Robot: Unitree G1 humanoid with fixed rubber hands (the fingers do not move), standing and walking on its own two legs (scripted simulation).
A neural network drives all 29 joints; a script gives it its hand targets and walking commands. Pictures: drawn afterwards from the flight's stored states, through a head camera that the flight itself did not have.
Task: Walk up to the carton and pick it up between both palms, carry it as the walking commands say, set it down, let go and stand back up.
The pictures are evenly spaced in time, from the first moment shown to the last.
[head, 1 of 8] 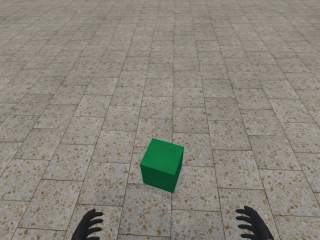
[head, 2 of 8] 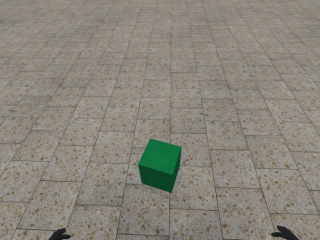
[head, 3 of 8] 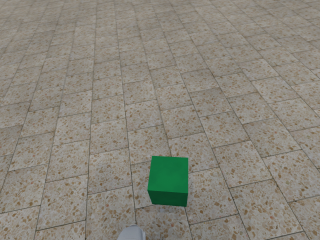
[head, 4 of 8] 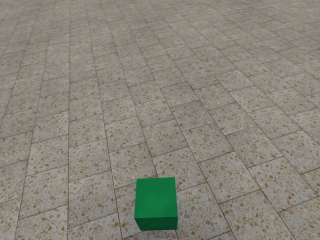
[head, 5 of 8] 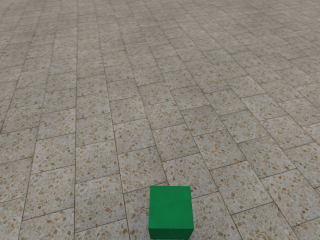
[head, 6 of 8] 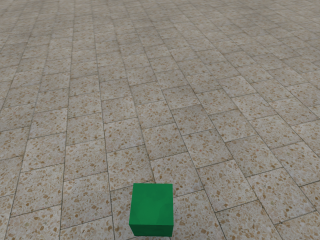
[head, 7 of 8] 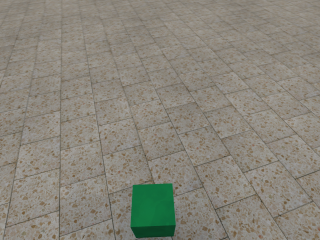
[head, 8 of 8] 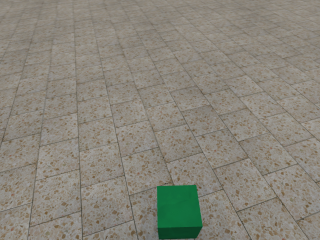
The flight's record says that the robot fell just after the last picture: no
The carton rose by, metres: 0.00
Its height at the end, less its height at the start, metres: +0.00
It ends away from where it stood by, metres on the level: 0.00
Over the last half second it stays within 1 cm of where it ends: yes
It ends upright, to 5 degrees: yes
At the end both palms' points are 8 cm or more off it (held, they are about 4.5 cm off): yes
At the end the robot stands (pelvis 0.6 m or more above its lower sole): yes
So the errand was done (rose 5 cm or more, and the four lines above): no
